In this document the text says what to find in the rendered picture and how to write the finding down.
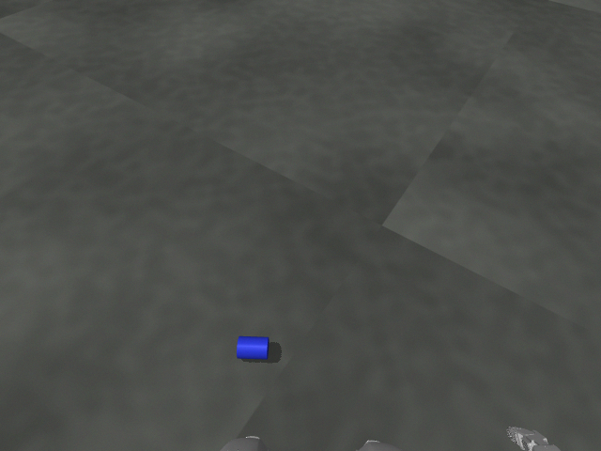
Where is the right robot hand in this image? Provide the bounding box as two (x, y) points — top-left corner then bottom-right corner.
(507, 427), (561, 451)

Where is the can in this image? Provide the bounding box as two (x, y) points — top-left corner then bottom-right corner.
(237, 336), (269, 360)

